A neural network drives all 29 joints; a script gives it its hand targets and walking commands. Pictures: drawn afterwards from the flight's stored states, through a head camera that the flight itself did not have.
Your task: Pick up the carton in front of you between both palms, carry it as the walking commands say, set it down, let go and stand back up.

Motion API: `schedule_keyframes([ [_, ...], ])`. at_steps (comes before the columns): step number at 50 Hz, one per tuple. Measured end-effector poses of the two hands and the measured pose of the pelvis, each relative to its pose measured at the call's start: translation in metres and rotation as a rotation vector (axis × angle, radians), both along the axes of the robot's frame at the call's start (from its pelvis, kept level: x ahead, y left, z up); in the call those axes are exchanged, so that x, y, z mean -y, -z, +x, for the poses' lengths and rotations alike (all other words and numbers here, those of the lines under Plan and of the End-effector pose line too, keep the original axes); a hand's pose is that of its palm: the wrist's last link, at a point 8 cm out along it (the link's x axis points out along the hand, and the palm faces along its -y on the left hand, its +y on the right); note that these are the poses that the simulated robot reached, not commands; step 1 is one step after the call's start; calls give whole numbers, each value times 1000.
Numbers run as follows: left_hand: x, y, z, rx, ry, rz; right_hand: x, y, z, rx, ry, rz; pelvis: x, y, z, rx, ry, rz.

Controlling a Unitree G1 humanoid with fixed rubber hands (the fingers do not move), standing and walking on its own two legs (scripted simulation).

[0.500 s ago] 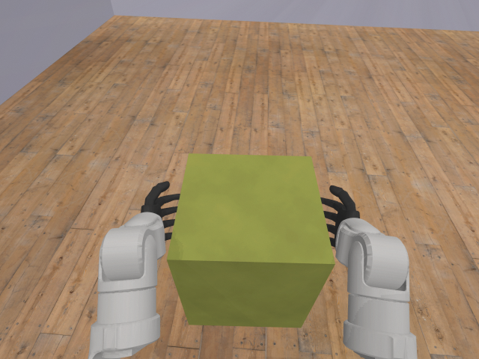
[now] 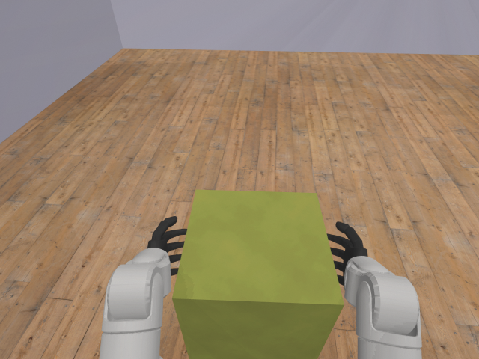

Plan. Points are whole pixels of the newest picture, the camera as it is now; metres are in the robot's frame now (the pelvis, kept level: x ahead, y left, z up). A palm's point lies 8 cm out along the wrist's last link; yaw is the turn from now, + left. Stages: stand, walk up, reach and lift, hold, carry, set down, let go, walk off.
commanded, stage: carry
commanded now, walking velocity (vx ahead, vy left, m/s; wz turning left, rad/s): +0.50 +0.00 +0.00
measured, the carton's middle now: (253, 282) +0.28 +0.00 +0.01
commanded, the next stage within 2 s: none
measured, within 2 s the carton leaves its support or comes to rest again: neither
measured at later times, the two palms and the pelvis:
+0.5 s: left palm (176, 146) +0.58 +0.18 +0.09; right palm (304, 148) +0.56 -0.12 +0.10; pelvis +0.31 +0.04 +0.01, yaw -3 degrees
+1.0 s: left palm (208, 96) +0.87 +0.14 +0.08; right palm (304, 99) +0.87 -0.16 +0.07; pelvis +0.60 -0.01 +0.02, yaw +0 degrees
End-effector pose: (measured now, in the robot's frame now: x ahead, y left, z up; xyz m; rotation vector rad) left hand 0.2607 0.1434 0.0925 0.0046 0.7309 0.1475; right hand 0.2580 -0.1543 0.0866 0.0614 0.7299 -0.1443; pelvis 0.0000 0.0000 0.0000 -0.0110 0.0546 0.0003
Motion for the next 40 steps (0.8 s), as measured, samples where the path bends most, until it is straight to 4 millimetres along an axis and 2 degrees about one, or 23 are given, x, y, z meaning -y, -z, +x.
schedule_keyframes([
  [5, -2, 2, 39, -64, -41, -5, -2, 1, 50, -63, -29, 7, 8, -18, 49, -11, -8, 18],
  [9, -5, -9, 84, -30, -47, -11, -5, -11, 96, -29, -39, -5, 7, -25, 94, -17, -2, 25],
  [15, -14, -23, 171, 58, -21, -26, -13, -28, 174, 58, -9, -17, -8, -20, 176, -14, 4, 14],
  [20, -31, -10, 255, 90, 2, -58, -31, -23, 250, 90, 16, -46, -29, 2, 254, 1, 30, 18],
  [24, -35, 3, 305, -9, 25, -63, -35, -12, 293, -8, 41, -51, -39, -7, 296, -12, 56, 12],
  [28, -31, 1, 350, -47, 51, -61, -32, -12, 330, -46, 72, -46, -44, -20, 339, -22, 60, -2],
  [32, -27, -10, 400, -10, 60, -56, -28, -23, 378, -10, 79, -43, -41, -26, 386, -27, 54, -8],
  [36, -22, -21, 453, 42, 44, -52, -22, -32, 436, 42, 64, -37, -31, -24, 441, -24, 48, -5],
  [40, -10, -17, 510, 61, 22, -42, -9, -25, 499, 61, 42, -27, -14, -12, 503, -10, 42, 4],
])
